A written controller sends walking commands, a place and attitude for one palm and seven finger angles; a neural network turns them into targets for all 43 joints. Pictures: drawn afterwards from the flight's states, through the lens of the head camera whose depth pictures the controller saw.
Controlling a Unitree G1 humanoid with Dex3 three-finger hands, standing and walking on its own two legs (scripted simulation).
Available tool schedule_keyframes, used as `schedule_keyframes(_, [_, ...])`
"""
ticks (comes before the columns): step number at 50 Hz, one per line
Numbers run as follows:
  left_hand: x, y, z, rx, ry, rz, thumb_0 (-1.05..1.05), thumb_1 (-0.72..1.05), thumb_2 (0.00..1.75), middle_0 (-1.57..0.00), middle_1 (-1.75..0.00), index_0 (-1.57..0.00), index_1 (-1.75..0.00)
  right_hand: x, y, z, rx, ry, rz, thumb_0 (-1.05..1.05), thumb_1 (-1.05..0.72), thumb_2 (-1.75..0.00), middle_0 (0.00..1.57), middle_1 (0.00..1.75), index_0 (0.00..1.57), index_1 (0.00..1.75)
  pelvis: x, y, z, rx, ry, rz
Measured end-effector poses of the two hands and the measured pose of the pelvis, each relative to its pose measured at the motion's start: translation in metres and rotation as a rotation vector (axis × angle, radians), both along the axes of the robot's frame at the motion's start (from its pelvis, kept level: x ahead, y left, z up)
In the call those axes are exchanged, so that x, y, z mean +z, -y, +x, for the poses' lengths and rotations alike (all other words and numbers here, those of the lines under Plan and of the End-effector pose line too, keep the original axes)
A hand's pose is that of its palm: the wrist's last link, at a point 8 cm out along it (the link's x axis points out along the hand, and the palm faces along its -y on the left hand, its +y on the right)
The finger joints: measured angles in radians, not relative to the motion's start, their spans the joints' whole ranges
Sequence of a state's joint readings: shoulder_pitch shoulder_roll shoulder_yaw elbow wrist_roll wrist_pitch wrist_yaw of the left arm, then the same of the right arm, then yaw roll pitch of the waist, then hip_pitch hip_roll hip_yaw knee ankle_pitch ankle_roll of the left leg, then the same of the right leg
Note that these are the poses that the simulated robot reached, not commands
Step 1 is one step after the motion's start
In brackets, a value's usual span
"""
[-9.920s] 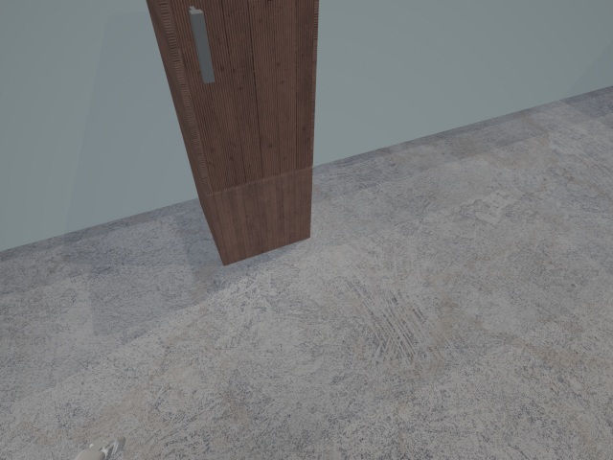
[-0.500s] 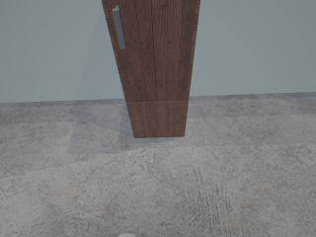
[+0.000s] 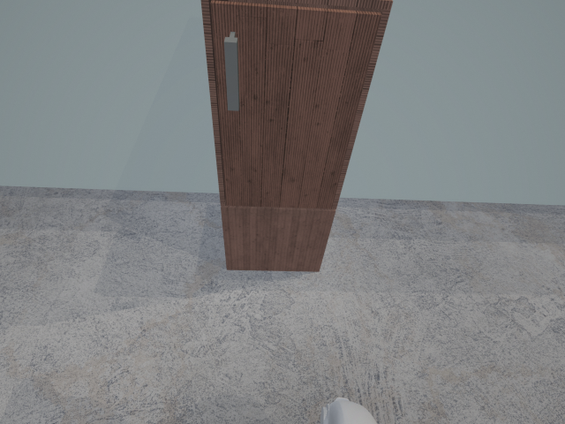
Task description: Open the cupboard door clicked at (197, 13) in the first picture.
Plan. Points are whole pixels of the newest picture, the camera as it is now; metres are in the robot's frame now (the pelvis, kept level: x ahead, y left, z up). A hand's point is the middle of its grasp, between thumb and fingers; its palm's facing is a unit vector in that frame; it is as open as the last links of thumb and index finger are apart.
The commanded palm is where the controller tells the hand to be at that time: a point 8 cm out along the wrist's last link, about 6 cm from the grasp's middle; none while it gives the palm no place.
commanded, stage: take the last steps up to it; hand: left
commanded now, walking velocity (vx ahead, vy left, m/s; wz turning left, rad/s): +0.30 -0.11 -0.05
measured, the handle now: (233, 71) +0.79 +0.15 +0.12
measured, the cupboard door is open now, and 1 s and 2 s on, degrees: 0 0 0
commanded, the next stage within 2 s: come to a stop and stand still in 0.52 s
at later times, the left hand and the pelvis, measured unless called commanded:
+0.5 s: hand (225, 387) +0.22 +0.10 -0.17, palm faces +0.05 -0.98 -0.22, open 7.2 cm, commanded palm none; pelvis +0.17 -0.09 +0.00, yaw +1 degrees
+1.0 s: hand (233, 387) +0.22 +0.09 -0.18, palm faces +0.05 -0.98 -0.22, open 7.4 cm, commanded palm none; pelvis +0.23 -0.08 -0.01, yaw +0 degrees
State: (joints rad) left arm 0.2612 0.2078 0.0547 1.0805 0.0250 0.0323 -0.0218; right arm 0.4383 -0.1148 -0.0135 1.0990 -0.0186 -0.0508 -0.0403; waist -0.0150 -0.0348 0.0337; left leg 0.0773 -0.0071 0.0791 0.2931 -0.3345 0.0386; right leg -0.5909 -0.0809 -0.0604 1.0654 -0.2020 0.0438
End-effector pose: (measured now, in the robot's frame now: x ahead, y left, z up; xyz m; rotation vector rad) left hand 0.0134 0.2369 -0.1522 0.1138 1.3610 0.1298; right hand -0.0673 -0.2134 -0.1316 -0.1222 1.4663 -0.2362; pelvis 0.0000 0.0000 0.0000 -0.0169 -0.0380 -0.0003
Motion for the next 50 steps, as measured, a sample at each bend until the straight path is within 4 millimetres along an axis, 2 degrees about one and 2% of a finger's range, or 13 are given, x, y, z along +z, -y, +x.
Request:
schedule_keyframes(4, [0.0,0.02,0.068,-0.064,0.057,-0.002,0.01,0.91,0.9,-0.19,-0.3,-0.2,-0.29,-0.005,-0.001,-0.018,-0.061,-0.108,0.031,0.01,-0.91,-0.9,0.21,0.29,0.2,0.3,-0.006,0.013,0.027,-0.007,-0.006,0.008])
schedule_keyframes(8, [0.0,0.048,0.147,-0.126,0.156,0.003,0.01,0.91,0.9,-0.19,-0.3,-0.2,-0.29,-0.011,0.008,-0.023,-0.109,-0.212,0.068,0.01,-0.91,-0.89,0.21,0.29,0.2,0.3,-0.016,0.033,0.061,-0.014,-0.011,0.006])
schedule_keyframes(11, [-0.003,0.068,0.194,-0.136,0.257,0.021,0.01,0.91,0.9,-0.19,-0.3,-0.2,-0.29,-0.023,0.025,-0.008,-0.132,-0.259,0.091,0.01,-0.91,-0.89,0.21,0.3,0.2,0.3,-0.029,0.054,0.088,-0.02,-0.004,0.019])
schedule_keyframes(13, [0.0,0.078,0.207,-0.118,0.287,0.026,0.0,0.91,0.9,-0.19,-0.3,-0.2,-0.29,-0.028,0.042,0.018,-0.125,-0.237,0.086,0.01,-0.91,-0.89,0.21,0.3,0.2,0.3,-0.028,0.063,0.1,-0.011,0.01,0.012])
schedule_keyframes(17, [0.008,0.091,0.205,-0.076,0.242,0.032,0.0,0.91,0.9,-0.2,-0.3,-0.2,-0.29,-0.029,0.076,0.101,-0.065,-0.083,0.055,0.01,-0.91,-0.9,0.21,0.29,0.2,0.3,-0.016,0.075,0.122,0.003,0.015,0.01])
schedule_keyframes(19, [0.013,0.088,0.204,-0.037,0.228,0.058,-0.01,0.94,0.9,-0.2,-0.3,-0.21,-0.29,-0.026,0.089,0.148,-0.029,0.011,0.039,0.01,-0.91,-0.9,0.2,0.29,0.19,0.3,-0.011,0.08,0.132,0.012,0.009,0.006])
schedule_keyframes(24, [0.016,0.087,0.196,-0.012,0.158,0.07,-0.01,0.95,0.9,-0.2,-0.3,-0.2,-0.29,-0.015,0.103,0.249,0.043,0.195,0.026,0.01,-0.92,-0.9,0.2,0.29,0.19,0.3,-0.004,0.086,0.16,0.024,-0.007,-0.003])
schedule_keyframes(28, [0.01,0.093,0.186,0.03,0.097,0.043,0.0,0.93,0.9,-0.2,-0.3,-0.2,-0.29,-0.007,0.1,0.309,0.1,0.267,0.027,0.0,-0.92,-0.9,0.2,0.29,0.19,0.3,-0.002,0.086,0.184,0.03,-0.016,-0.012])
schedule_keyframes(33, [-0.003,0.1,0.17,0.101,-0.001,-0.006,0.0,0.92,0.9,-0.2,-0.3,-0.2,-0.29,-0.005,0.084,0.364,0.171,0.298,0.028,0.0,-0.92,-0.9,0.2,0.29,0.19,0.3,-0.006,0.078,0.214,0.039,-0.017,-0.019])
schedule_keyframes(37, [-0.01,0.107,0.163,0.127,-0.094,-0.03,0.0,0.92,0.9,-0.2,-0.3,-0.2,-0.29,-0.008,0.068,0.388,0.183,0.302,0.027,0.0,-0.92,-0.9,0.2,0.29,0.19,0.3,-0.009,0.072,0.234,0.027,-0.008,0.012])
schedule_keyframes(42, [-0.003,0.114,0.169,0.106,-0.155,-0.032,0.01,0.91,0.9,-0.2,-0.3,-0.2,-0.29,-0.013,0.063,0.397,0.153,0.268,0.039,-0.01,-0.93,-0.9,0.2,0.29,0.2,0.3,-0.006,0.071,0.244,0.01,-0.015,0.035])
schedule_keyframes(46, [0.004,0.111,0.183,0.073,-0.142,0.001,0.0,0.91,0.9,-0.2,-0.3,-0.2,-0.29,-0.018,0.069,0.389,0.113,0.238,0.044,-0.01,-0.93,-0.89,0.21,0.29,0.2,0.3,-0.005,0.074,0.239,0.0,-0.028,0.034])
schedule_keyframes(50, [0.007,0.102,0.202,0.039,-0.088,0.057,0.0,0.91,0.9,-0.2,-0.3,-0.2,-0.29,-0.025,0.087,0.365,0.079,0.202,0.035,-0.01,-0.93,-0.89,0.21,0.3,0.2,0.3,-0.007,0.083,0.23,-0.007,-0.033,0.043])
